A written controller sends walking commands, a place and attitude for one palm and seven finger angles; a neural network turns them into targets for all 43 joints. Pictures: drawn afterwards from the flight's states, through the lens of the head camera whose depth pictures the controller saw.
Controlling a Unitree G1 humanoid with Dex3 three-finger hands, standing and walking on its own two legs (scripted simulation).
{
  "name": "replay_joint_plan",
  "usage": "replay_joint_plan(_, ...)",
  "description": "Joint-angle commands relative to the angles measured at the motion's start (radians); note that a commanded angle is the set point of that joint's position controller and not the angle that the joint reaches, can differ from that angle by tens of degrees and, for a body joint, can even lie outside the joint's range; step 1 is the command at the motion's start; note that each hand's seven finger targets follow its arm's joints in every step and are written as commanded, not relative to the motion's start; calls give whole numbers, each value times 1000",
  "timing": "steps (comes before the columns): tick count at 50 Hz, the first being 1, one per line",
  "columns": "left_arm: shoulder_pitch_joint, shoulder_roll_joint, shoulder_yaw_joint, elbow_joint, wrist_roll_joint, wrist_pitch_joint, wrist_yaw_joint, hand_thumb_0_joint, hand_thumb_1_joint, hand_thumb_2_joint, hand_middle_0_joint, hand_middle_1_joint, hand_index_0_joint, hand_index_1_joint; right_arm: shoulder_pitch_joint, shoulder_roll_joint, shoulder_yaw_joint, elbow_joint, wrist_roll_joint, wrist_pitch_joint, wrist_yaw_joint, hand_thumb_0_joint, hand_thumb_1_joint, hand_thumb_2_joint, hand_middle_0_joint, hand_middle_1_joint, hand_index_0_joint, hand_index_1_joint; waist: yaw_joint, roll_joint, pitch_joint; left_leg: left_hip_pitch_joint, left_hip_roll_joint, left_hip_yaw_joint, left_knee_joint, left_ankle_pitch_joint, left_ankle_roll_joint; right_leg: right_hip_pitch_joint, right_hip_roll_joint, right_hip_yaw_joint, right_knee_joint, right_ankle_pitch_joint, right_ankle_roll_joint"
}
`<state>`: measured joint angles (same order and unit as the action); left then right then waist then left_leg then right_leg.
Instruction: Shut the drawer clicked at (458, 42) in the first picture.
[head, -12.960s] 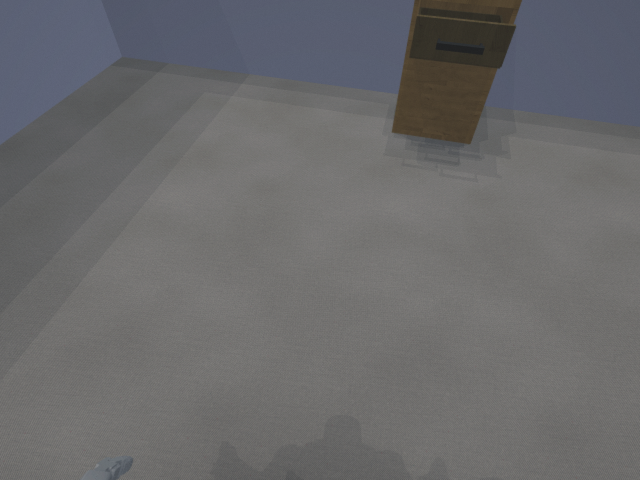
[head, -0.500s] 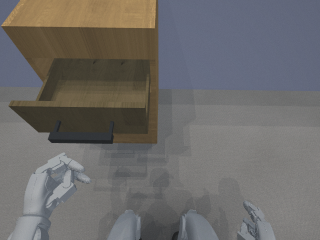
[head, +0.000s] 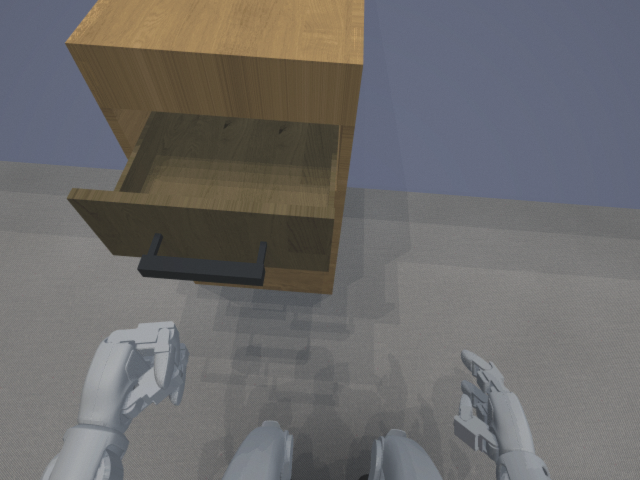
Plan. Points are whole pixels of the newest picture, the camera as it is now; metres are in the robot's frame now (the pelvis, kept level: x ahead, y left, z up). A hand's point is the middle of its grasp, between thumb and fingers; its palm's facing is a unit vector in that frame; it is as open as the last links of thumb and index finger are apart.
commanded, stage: raise the hand and make a fist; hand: left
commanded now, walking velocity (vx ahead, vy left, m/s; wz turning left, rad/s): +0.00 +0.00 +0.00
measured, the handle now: (206, 257) +0.43 +0.21 -0.07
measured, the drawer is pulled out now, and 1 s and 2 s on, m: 0.19 0.19 0.19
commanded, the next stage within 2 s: bring the fist close to the handle in 0.48 s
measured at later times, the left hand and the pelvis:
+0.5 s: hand (177, 363) +0.24 +0.18 +0.03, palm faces +0.00 -1.00 -0.05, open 3.3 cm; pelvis +0.01 +0.00 +0.00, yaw -1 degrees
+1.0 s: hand (205, 343) +0.28 +0.17 -0.01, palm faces -0.04 -1.00 -0.07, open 3.3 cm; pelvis +0.00 -0.02 -0.03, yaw -1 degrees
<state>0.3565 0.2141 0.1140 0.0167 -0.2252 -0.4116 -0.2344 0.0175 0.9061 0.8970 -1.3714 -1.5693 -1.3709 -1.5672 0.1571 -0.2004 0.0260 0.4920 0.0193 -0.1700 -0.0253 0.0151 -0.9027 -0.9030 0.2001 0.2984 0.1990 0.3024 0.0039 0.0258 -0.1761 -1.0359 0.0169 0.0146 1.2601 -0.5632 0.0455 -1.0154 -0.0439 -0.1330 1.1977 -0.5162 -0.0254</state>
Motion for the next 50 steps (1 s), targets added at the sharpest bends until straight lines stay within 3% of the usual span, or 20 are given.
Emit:
replay_joint_plan(1, -104, 103, 48, -232, -12, -76, 1, 0, 900, 900, -1400, -1600, -1400, -1600, 12, -175, -75, -148, 1, -42, -20, 0, -900, -900, 200, 300, 200, 300, -27, 24, -218, 182, -10, -104, -213, 184, -27, 120, 49, 53, -132, 82, -9)
replay_joint_plan(2, -111, 113, 58, -249, -15, -89, 12, 0, 900, 900, -1400, -1600, -1400, -1600, 15, -172, -74, -143, -3, -43, -22, 0, -900, -900, 200, 300, 200, 300, -25, 30, -231, 196, -7, -108, -206, 214, -29, 115, 52, 52, -119, 100, -11)
replay_joint_plan(3, -96, 118, 75, -281, -18, -106, 19, 0, 900, 900, -1400, -1600, -1400, -1600, 21, -168, -75, -143, -7, -46, -19, 0, -900, -900, 200, 300, 200, 300, -8, 61, -278, 227, -7, -107, -206, 257, -35, 129, 50, 53, -113, 123, -14)
replay_joint_plan(5, -57, 111, 75, -296, -23, -124, 32, 0, 900, 900, -1400, -1600, -1400, -1600, 24, -160, -74, -140, -9, -45, -12, 0, -900, -900, 200, 300, 200, 300, -1, 78, -297, 254, -5, -109, -207, 309, -44, 135, 50, 49, -107, 150, -15)
replay_joint_plan(8, 14, 78, 35, -280, -8, -115, 34, 0, 900, 900, -1400, -1600, -1400, -1600, 23, -160, -79, -137, -9, -37, -4, 0, -900, -900, 200, 300, 200, 300, -6, 82, -312, 270, 2, -109, -195, 388, -48, 130, 49, 44, -96, 191, -12)
replay_joint_plan(11, 63, 79, 34, -228, -4, -72, 20, 0, 900, 900, -1400, -1600, -1400, -1600, 14, -167, -86, -142, 0, -17, 1, 0, -900, -900, 200, 300, 200, 300, -13, 39, -258, 213, -1, -101, -202, 335, -45, 144, 51, 40, -111, 179, -10)
replay_joint_plan(14, 52, 91, 47, -221, -4, -49, 15, 0, 900, 900, -1400, -1600, -1400, -1600, 8, -173, -88, -153, 5, -4, -5, 0, -900, -900, 200, 300, 200, 300, -19, 3, -245, 180, -3, -100, -206, 288, -38, 150, 52, 40, -115, 157, -7)
replay_joint_plan(17, 30, 98, 63, -270, -22, -69, 32, 0, 900, 900, -1400, -1600, -1400, -1600, 7, -166, -87, -156, 3, -8, -12, 0, -900, -900, 200, 300, 200, 300, -12, 25, -244, 180, -6, -98, -206, 277, -36, 154, 54, 46, -118, 146, -10)
replay_joint_plan(19, 43, 96, 70, -305, -26, -98, 46, 0, 900, 900, -1400, -1600, -1400, -1600, 18, -161, -88, -153, -1, -14, -12, 0, -900, -900, 200, 300, 200, 300, -5, 42, -280, 206, -5, -92, -199, 318, -38, 165, 52, 50, -114, 175, -10)
replay_joint_plan(22, 47, 109, 80, -296, -17, -131, 61, 0, 900, 900, -1400, -1600, -1400, -1600, 28, -158, -90, -136, -5, -15, -12, 0, -900, -900, 200, 300, 200, 300, -13, 44, -283, 207, -2, -92, -183, 354, -39, 154, 55, 52, -101, 200, -11)
replay_joint_plan(26, 60, 92, 55, -234, -9, -126, 35, 0, 900, 900, -1400, -1600, -1400, -1600, 24, -166, -89, -129, -2, -10, -6, 0, -900, -900, 200, 300, 200, 300, -26, 53, -252, 181, -4, -87, -175, 320, -39, 140, 53, 54, -106, 186, -10)
replay_joint_plan(27, 77, 90, 52, -210, -7, -113, 26, 0, 900, 900, -1400, -1600, -1400, -1600, 20, -168, -92, -132, 0, -6, -7, 0, -900, -900, 200, 300, 200, 300, -29, 27, -250, 174, -2, -87, -174, 316, -33, 142, 55, 54, -109, 185, -9)
replay_joint_plan(30, 36, 102, 59, -201, -16, -89, 5, 0, 900, 900, -1400, -1600, -1400, -1600, 20, -175, -91, -138, 5, -4, -9, 0, -900, -900, 200, 300, 200, 300, -33, 19, -255, 154, -7, -81, -169, 281, -29, 156, 53, 63, -117, 177, -5)
replay_joint_plan(34, -92, 123, 90, -158, -21, -114, 12, 0, 900, 900, -1400, -1600, -1400, -1600, 20, -175, -83, -121, -2, -10, -15, 0, -900, -900, 200, 300, 200, 300, -45, -4, -239, 87, -12, -78, -123, 228, -22, 117, 53, 80, -100, 136, -4)
replay_joint_plan(37, -134, 152, 132, -139, -26, -155, 21, 0, 900, 900, -1400, -1600, -1400, -1600, 21, -174, -83, -108, -8, -18, -15, 0, -900, -900, 200, 300, 200, 300, -27, 24, -273, 66, -13, -71, -97, 243, -22, 116, 52, 92, -76, 143, -9)
replay_joint_plan(40, -152, 132, 107, -117, -26, -169, 7, 0, 900, 900, -1400, -1600, -1400, -1600, 19, -174, -83, -101, -10, -24, -4, 0, -900, -900, 200, 300, 200, 300, -24, 66, -321, 83, -15, -63, -79, 276, -22, 115, 47, 102, -61, 185, -9)
replay_joint_plan(43, -159, 154, 127, -64, -28, -149, -15, 0, 900, 900, -1400, -1600, -1400, -1600, 22, -182, -85, -93, -7, -16, -1, 0, -900, -900, 200, 300, 200, 300, -23, 34, -354, 50, -15, -57, -58, 303, -17, 150, 43, 113, -48, 236, -6)
replay_joint_plan(46, -187, 168, 151, -14, -40, -120, -36, 0, 900, 900, -1400, -1600, -1400, -1600, 15, -185, -87, -91, 0, -6, -1, 0, -900, -900, 200, 300, 200, 300, -28, -9, -345, -16, -17, -47, -35, 268, -14, 178, 38, 145, -61, 219, 3)
replay_joint_plan(50, -283, 200, 201, 13, -57, -130, -42, 0, 900, 900, -1400, -1600, -1400, -1600, 14, -187, -85, -73, 1, -6, -5, 0, -900, -900, 200, 300, 200, 300, -27, -2, -348, -62, -16, -44, -8, 245, -13, 161, 35, 162, -50, 185, 3)
